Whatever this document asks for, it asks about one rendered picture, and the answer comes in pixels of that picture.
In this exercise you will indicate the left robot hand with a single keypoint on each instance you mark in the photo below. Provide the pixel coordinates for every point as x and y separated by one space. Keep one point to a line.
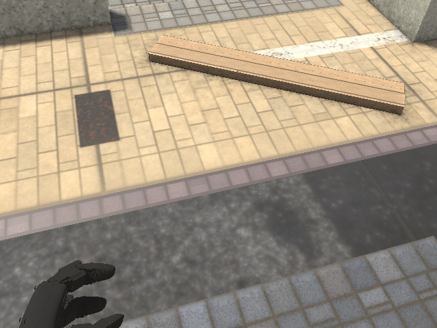
51 307

